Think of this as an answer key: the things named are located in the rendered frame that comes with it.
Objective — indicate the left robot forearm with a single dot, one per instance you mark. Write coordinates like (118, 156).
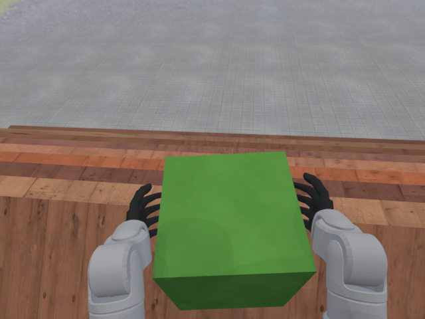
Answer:
(115, 273)

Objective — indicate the robot left hand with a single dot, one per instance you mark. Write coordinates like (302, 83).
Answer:
(137, 210)

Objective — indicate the right robot forearm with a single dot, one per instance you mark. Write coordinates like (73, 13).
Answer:
(356, 267)

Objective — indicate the robot right hand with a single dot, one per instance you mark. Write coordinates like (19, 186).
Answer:
(319, 198)

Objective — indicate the carton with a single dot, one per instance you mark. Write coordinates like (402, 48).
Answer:
(230, 232)

